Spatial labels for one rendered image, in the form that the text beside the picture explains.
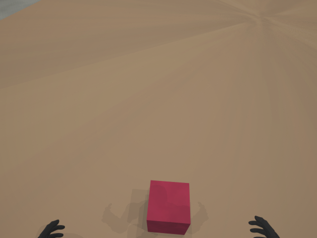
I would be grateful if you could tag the robot right hand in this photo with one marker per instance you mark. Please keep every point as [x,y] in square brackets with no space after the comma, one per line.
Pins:
[267,230]

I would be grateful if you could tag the robot left hand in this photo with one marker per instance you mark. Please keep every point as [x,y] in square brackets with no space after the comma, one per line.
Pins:
[51,227]

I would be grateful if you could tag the carton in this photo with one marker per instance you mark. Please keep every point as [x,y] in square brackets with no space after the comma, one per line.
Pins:
[168,207]

